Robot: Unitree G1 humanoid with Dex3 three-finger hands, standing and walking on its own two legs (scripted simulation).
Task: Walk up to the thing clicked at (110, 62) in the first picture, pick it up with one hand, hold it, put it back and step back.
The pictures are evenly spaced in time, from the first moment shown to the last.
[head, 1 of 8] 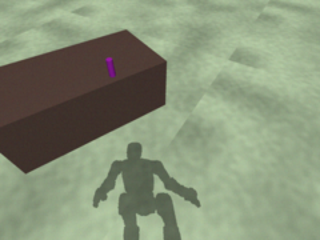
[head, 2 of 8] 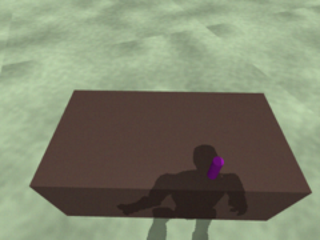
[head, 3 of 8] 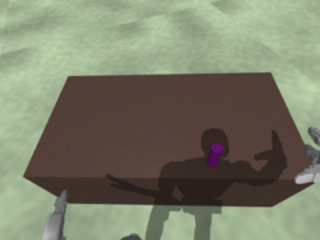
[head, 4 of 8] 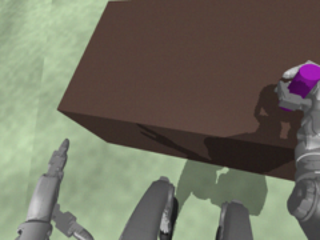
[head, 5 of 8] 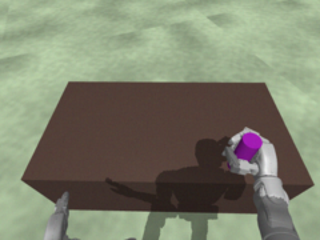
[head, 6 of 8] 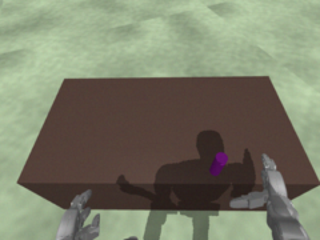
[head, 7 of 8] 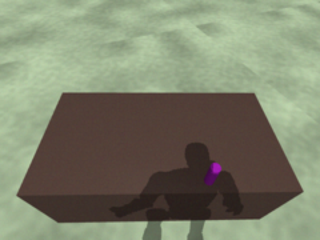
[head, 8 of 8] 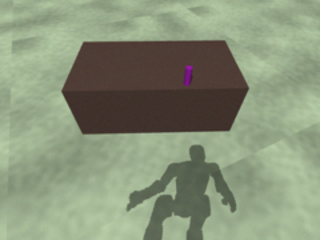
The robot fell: no
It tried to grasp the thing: yes
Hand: right
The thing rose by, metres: 0.29
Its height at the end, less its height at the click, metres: +0.00
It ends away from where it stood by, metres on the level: 0.02
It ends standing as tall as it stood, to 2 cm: yes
